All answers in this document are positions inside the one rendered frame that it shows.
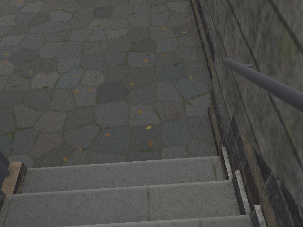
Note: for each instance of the stairs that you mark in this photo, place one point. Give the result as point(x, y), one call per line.
point(180, 192)

